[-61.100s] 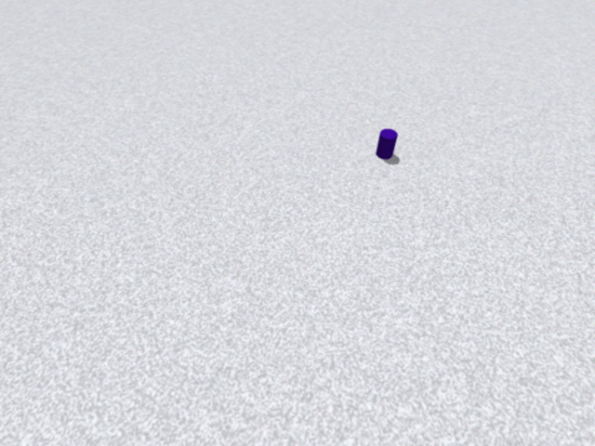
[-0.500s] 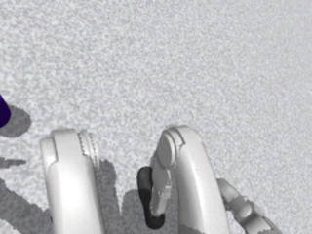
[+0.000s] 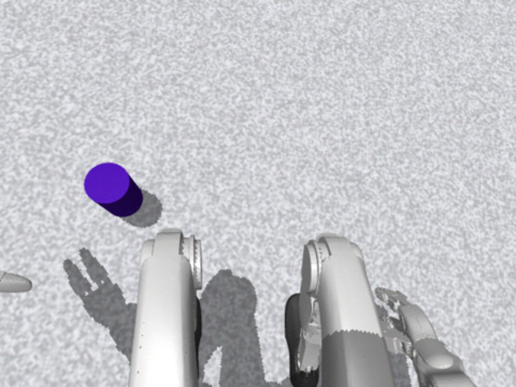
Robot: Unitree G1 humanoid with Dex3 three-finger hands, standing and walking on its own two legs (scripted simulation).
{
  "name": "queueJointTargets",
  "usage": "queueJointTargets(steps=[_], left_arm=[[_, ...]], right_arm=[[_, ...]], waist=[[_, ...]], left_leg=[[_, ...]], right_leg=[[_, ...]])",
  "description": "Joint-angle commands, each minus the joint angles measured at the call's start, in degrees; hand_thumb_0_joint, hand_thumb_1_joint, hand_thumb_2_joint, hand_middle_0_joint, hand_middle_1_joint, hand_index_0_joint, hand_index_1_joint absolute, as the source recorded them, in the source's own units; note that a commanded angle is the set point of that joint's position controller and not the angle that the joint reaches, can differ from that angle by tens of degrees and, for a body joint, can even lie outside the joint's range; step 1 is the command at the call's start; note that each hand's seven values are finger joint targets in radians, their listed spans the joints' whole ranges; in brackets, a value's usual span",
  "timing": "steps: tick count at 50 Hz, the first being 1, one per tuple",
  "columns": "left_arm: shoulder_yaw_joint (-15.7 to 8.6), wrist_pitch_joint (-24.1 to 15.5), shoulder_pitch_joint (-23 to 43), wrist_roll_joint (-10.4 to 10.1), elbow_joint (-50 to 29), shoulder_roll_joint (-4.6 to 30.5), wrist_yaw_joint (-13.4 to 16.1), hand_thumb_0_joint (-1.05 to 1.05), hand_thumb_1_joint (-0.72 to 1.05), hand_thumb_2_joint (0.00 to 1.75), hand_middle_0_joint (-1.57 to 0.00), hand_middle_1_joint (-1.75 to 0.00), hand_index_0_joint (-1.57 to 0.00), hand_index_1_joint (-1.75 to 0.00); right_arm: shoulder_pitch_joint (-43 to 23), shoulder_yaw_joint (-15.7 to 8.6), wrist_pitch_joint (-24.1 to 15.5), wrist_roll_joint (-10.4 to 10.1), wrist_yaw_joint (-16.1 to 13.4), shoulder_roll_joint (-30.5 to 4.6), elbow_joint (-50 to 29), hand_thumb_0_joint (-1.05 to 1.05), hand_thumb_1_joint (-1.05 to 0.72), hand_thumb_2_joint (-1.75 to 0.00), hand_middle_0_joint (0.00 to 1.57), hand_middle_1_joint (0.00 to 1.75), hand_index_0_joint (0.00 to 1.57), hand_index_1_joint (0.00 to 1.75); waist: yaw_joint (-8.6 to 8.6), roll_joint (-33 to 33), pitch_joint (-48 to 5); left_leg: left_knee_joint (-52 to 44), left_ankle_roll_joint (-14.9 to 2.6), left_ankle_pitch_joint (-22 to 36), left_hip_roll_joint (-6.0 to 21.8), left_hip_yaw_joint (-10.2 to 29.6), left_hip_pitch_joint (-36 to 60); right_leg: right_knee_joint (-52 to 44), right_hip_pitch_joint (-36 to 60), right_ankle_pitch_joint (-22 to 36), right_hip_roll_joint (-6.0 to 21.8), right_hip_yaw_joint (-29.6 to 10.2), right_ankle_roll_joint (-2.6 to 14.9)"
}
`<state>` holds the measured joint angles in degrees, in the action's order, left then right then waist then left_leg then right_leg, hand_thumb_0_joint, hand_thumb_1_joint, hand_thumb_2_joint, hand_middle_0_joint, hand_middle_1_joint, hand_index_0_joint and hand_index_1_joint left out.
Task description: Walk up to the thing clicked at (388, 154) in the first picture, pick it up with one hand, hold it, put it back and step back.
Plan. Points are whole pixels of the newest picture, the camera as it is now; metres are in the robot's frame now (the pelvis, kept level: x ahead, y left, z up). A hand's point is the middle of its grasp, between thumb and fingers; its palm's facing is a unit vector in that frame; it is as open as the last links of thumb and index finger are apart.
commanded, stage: home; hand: left
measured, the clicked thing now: (116, 191) +0.44 +0.32 -0.32
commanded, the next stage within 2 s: none
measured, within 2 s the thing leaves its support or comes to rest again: neither
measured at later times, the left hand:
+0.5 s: hand out of the picture +0.24 +0.28 +0.14, palm faces +0.29 -0.86 -0.42, open 17.6 cm
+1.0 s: hand out of the picture +0.24 +0.21 +0.29, palm faces +0.23 -0.92 -0.30, open 17.4 cm
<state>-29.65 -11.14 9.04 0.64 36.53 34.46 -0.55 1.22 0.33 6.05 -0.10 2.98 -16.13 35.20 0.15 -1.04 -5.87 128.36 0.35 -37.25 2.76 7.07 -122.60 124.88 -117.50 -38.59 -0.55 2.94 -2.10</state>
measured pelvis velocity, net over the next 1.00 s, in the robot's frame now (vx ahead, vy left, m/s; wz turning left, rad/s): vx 0.09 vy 0.01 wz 0.12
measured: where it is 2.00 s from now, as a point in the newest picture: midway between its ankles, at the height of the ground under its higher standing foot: (244, 360)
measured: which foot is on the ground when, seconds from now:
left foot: down 0.00-1.00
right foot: down 0.00-1.00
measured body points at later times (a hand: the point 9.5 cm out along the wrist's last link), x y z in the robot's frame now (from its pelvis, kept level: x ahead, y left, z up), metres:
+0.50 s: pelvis +0.06 -0.01 +0.23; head +0.17 +0.02 +0.67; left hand +0.23 +0.32 +0.16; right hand +0.28 -0.24 +0.14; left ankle +0.09 +0.13 -0.35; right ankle +0.10 -0.13 -0.35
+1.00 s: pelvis +0.09 +0.01 +0.33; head +0.11 +0.01 +0.78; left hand +0.23 +0.26 +0.31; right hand +0.28 -0.21 +0.26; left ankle +0.09 +0.13 -0.35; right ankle +0.10 -0.13 -0.35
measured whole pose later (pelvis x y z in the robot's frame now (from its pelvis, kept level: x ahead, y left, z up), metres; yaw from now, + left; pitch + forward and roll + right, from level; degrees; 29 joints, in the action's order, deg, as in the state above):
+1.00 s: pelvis +0.09 +0.01 +0.33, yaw +7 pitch +9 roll -3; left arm 0.9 16.7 -28.6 -0.9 -3.3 11.9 9.9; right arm 17.3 1.7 -4.0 -0.9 -10.8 -10.9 26.9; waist -2.1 3.0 -8.5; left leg 57.7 0.8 -28.0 2.9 1.8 -38.6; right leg 53.9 -34.5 -28.0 0.9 2.6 -1.5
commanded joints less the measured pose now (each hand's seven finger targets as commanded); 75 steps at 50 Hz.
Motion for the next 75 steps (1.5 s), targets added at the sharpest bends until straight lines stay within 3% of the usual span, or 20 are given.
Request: queueJointTargets(steps=[1, 6, 10, 11, 15, 19, 20, 27, 28, 33, 37, 40, 49, 52, 54, 56, 59, 62, 63, 75], left_arm=[[-0.9, 2.8, -1.4, -0.8, -19.8, 12.2, 2.5, 0.0, -0.61, 0.01, -0.04, -0.04, -0.04, -0.04], [-0.8, 7.9, -8.5, -1.8, -27.9, 9.8, 5.5, 0.0, -0.61, 0.02, -0.05, -0.04, -0.05, -0.04], [3.7, 11.7, -13.9, -2.1, -26.1, 3.0, 6.9, 0.0, -0.61, 0.02, -0.04, -0.04, -0.05, -0.04], [3.4, 12.2, -12.3, -2.2, -30.0, 4.2, 7.4, 0.0, -0.61, 0.01, -0.04, -0.04, -0.04, -0.04], [10.1, 15.8, -17.4, -1.9, -26.7, -3.3, 8.3, 0.0, -0.6, 0.02, -0.05, -0.04, -0.05, -0.04], [10.1, 17.9, -15.6, -1.6, -32.9, -1.0, 10.0, 0.0, -0.58, 0.04, -0.05, -0.05, -0.05, -0.05], [13.4, 18.9, -19.0, -1.5, -29.7, -5.0, 10.3, 0.0, -0.59, 0.03, -0.05, -0.05, -0.05, -0.05], [17.7, 22.6, -21.8, -1.4, -37.6, -7.5, 12.5, 0.0, -0.53, 0.07, -0.05, -0.06, -0.05, -0.06], [20.3, 23.4, -25.3, -1.5, -34.7, -11.0, 12.5, 0.0, -0.53, 0.07, -0.05, -0.06, -0.05, -0.06], [24.9, 25.8, -32.7, -1.4, -37.7, -15.4, 12.9, 0.0, -0.49, 0.09, -0.06, -0.06, -0.06, -0.06], [23.8, 25.7, -31.0, -1.4, -51.4, -12.4, 13.2, 0.0, -0.5, 0.08, -0.06, -0.06, -0.06, -0.06], [28.9, 26.6, -38.5, -1.4, -45.1, -18.9, 12.2, 0.0, -0.55, 0.06, -0.05, -0.05, -0.05, -0.05], [25.5, 24.7, -34.9, -0.9, -50.0, -15.3, 10.6, 0.0, -0.56, 0.05, -0.05, -0.05, -0.05, -0.05], [28.4, 24.7, -36.2, -0.9, -47.3, -18.6, 9.7, 0.0, -0.6, 0.03, -0.05, -0.05, -0.05, -0.05], [26.3, 23.9, -31.7, -0.8, -52.2, -15.4, 10.0, 0.0, -0.55, 0.05, -0.05, -0.05, -0.05, -0.05], [28.5, 24.6, -36.3, -0.8, -46.2, -18.5, 9.4, 0.0, -0.61, 0.02, -0.05, -0.04, -0.05, -0.04], [26.3, 23.8, -32.6, -0.7, -50.7, -15.4, 9.7, 0.0, -0.57, 0.04, -0.05, -0.05, -0.05, -0.05], [27.7, 24.3, -37.0, -0.9, -44.8, -18.5, 9.3, 0.0, -0.6, 0.03, -0.05, -0.05, -0.05, -0.05], [26.5, 23.7, -33.2, -0.9, -50.0, -16.0, 9.4, 0.0, -0.59, 0.03, -0.05, -0.05, -0.05, -0.05], [26.7, 23.5, -34.9, -1.2, -46.6, -17.1, 8.8, 0.0, -0.61, 0.02, -0.05, -0.04, -0.05, -0.04]], right_arm=[[4.1, -5.7, -1.6, -1.7, -2.3, -11.9, -8.5, 0.0, -0.9, -0.9, 0.2, 0.3, 0.2, 0.3], [4.0, -5.2, -1.8, -2.4, -4.7, -9.0, -10.9, 0.0, -0.9, -0.9, 0.2, 0.3, 0.2, 0.3], [3.9, -4.5, -3.0, -2.5, -6.6, -6.8, -11.3, 0.0, -0.9, -0.9, 0.2, 0.3, 0.2, 0.3], [4.7, -4.5, -3.3, -2.4, -7.1, -6.7, -11.1, 0.0, -0.9, -0.9, 0.2, 0.3, 0.2, 0.3], [6.0, -4.1, -5.2, -2.4, -8.8, -6.0, -11.9, 0.0, -0.9, -0.9, 0.2, 0.3, 0.2, 0.3], [7.8, -3.4, -6.6, -2.5, -10.5, -5.4, -11.9, 0.0, -0.9, -0.9, 0.2, 0.3, 0.2, 0.3], [7.5, -3.1, -7.0, -2.4, -10.9, -4.8, -12.2, 0.0, -0.9, -0.9, 0.2, 0.3, 0.2, 0.3], [10.8, -2.2, -8.9, -2.2, -13.3, -3.7, -12.7, 0.0, -0.9, -0.9, 0.2, 0.3, 0.2, 0.3], [10.8, -1.9, -9.1, -2.1, -13.6, -3.3, -13.3, 0.0, -0.9, -0.9, 0.2, 0.3, 0.2, 0.3], [12.1, -1.5, -10.2, -1.5, -14.5, -2.3, -14.6, 0.0, -0.9, -0.9, 0.2, 0.3, 0.2, 0.3], [13.2, -1.6, -11.2, -1.2, -15.1, -1.9, -15.1, 0.0, -0.9, -0.9, 0.2, 0.3, 0.2, 0.3], [12.0, -1.1, -12.1, -1.0, -15.0, -1.5, -16.5, 0.0, -0.9, -0.9, 0.2, 0.3, 0.2, 0.3], [12.2, -1.7, -13.7, -0.7, -14.4, -2.0, -16.9, 0.0, -0.9, -0.9, 0.2, 0.3, 0.2, 0.3], [11.7, -1.6, -14.5, -0.4, -14.3, -1.9, -17.1, 0.0, -0.9, -0.9, 0.2, 0.3, 0.2, 0.3], [11.8, -1.7, -14.8, -0.4, -14.4, -2.2, -16.7, 0.0, -0.9, -0.9, 0.2, 0.3, 0.2, 0.3], [11.3, -1.4, -15.3, -0.3, -14.2, -1.9, -16.7, 0.0, -0.9, -0.9, 0.2, 0.3, 0.2, 0.3], [11.8, -1.6, -15.4, -0.4, -14.4, -2.1, -15.7, 0.0, -0.9, -0.9, 0.2, 0.3, 0.2, 0.3], [11.0, -1.4, -15.5, -0.4, -14.3, -1.9, -16.1, 0.0, -0.9, -0.9, 0.2, 0.3, 0.2, 0.3], [10.9, -1.4, -15.5, -0.4, -14.3, -1.9, -15.9, 0.0, -0.9, -0.9, 0.2, 0.3, 0.2, 0.3], [11.0, -1.5, -15.7, -0.5, -14.0, -2.1, -15.6, 0.0, -0.9, -0.9, 0.2, 0.3, 0.2, 0.3]], waist=[[0.86, 6.7, -36.3], [1.93, 5.8, -37.6], [0.27, 3.1, -32.5], [0.63, 4.1, -32.2], [-1.88, 3.6, -28.0], [-0.73, 5.1, -26.3], [-1.45, 5.2, -24.8], [-1.35, 7.5, -20.5], [-2.29, 6.9, -18.6], [-2.45, 5.9, -13.4], [-1.35, 7.5, -13.2], [-2.27, 3.5, -6.9], [-1.66, 3.6, -4.1], [-2.45, 2.6, -4.6], [-2.2, 4.5, -5.8], [-2.39, 2.7, -4.5], [-2.14, 3.6, -7.0], [-2.12, 1.1, -4.9], [-1.63, 2.8, -6.0], [-1.79, 1.6, -5.8]], left_leg=[[-26.3, -1.76, -1.7, -0.9, -2.7, 33.3], [-32.2, -1.87, 1.0, -1.5, -5.1, 39.1], [-36.2, -2.26, 4.7, -1.7, -6.2, 42.2], [-37.6, -2.21, 5.2, -1.6, -6.4, 43.8], [-43.6, -2.24, 10.0, -1.8, -6.5, 52.0], [-51.5, -1.73, 11.4, -1.6, -6.0, 60.5], [-53.5, -1.52, 11.6, -1.7, -6.1, 62.3], [-64.3, -0.88, 19.1, -1.7, -6.3, 75.8], [-65.9, -0.75, 19.8, -1.7, -6.4, 77.2], [-72.7, -0.41, 23.2, -1.4, -5.9, 83.8], [-76.1, -0.28, 25.1, -1.6, -5.9, 88.3], [-78.7, -0.28, 23.0, -1.2, -5.1, 88.0], [-81.9, -0.02, 21.2, -1.3, -5.4, 89.7], [-81.7, -0.2, 21.4, -1.5, -5.7, 90.4], [-81.7, -0.2, 20.8, -1.9, -6.3, 91.4], [-81.6, -0.39, 20.3, -2.0, -6.3, 90.6], [-81.2, -0.35, 22.9, -2.0, -6.6, 92.3], [-80.9, -0.59, 22.0, -2.2, -7.0, 90.8], [-81.1, -0.48, 22.0, -2.3, -7.1, 91.3], [-81.3, -0.66, 22.8, -2.2, -7.1, 91.6]], right_leg=[[-22.5, 20.3, 1.3, -1.7, 2.2, 4.09], [-31.6, 33.2, 2.1, -1.0, -1.1, 3.65], [-38.1, 41.2, 5.3, -0.6, -2.6, 3.01], [-39.7, 43.2, 5.6, -0.4, -3.1, 2.99], [-46.1, 49.2, 12.0, -0.3, -2.3, 2.84], [-52.1, 55.2, 12.3, -0.1, -1.6, 3.15], [-53.8, 56.7, 12.6, -0.1, -1.4, 3.19], [-63.9, 68.8, 20.1, -0.2, -0.2, 2.99], [-65.4, 70.6, 21.0, -0.2, 0.0, 2.83], [-71.4, 77.0, 23.6, -0.6, 1.4, 2.72], [-74.4, 81.6, 25.5, -0.8, 1.7, 2.73], [-76.7, 81.5, 23.2, -1.3, 2.7, 2.61], [-79.4, 83.8, 21.1, -1.3, 2.1, 2.56], [-80.0, 84.3, 21.7, -1.1, 1.6, 2.44], [-80.5, 84.9, 21.3, -0.9, 1.1, 2.31], [-81.1, 84.8, 21.1, -0.9, 1.1, 2.11], [-81.0, 86.7, 23.8, -0.7, 0.8, 1.99], [-81.8, 86.2, 23.5, -0.6, 0.6, 1.75], [-82.0, 86.6, 23.4, -0.5, 0.6, 1.85], [-81.9, 87.1, 24.3, -0.4, 0.3, 1.73]])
